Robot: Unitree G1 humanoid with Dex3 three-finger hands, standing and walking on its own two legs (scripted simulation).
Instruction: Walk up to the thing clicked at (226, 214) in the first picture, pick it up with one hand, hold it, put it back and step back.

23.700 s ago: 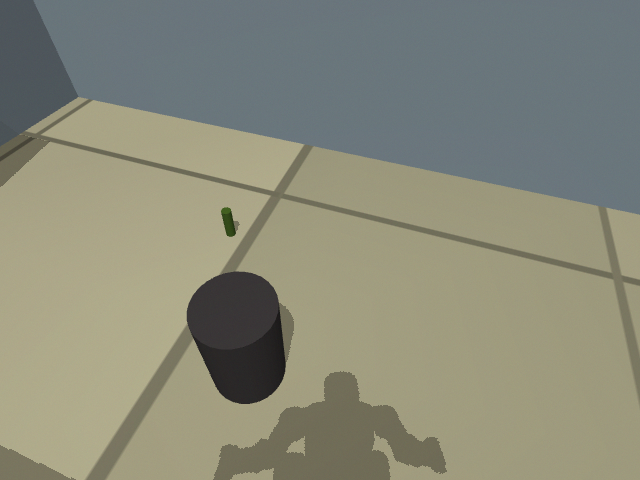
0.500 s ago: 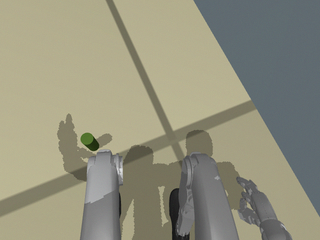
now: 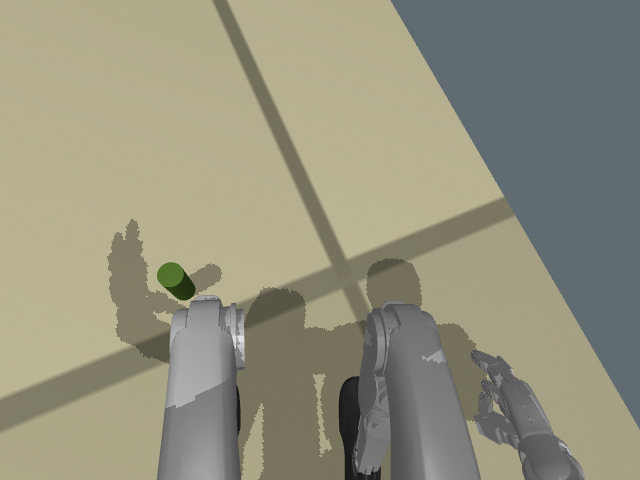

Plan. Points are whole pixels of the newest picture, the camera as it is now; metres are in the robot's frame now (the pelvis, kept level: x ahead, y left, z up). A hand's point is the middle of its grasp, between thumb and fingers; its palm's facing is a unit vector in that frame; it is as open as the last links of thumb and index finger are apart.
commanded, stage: go down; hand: left
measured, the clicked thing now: (178, 283) +0.38 +0.23 -0.32
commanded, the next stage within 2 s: approach in 0.06 s
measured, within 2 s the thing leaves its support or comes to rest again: neither
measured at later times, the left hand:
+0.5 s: hand (11, 284) +0.33 +0.37 -0.10, palm faces +0.15 -0.99 +0.01, open 17.4 cm
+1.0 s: hand (140, 290) +0.36 +0.28 -0.28, palm faces +0.03 -0.99 +0.10, open 17.5 cm
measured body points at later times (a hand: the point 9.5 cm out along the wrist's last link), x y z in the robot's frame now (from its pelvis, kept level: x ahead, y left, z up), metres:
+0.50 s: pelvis +0.00 +0.00 -0.04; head +0.20 +0.09 +0.35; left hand +0.31 +0.43 -0.09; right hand +0.19 -0.27 -0.13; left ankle +0.09 +0.13 -0.35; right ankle +0.09 -0.12 -0.35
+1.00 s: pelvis +0.00 +0.01 -0.11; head +0.22 +0.17 +0.25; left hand +0.35 +0.34 -0.28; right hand +0.22 -0.23 -0.14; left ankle +0.09 +0.13 -0.35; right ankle +0.09 -0.12 -0.35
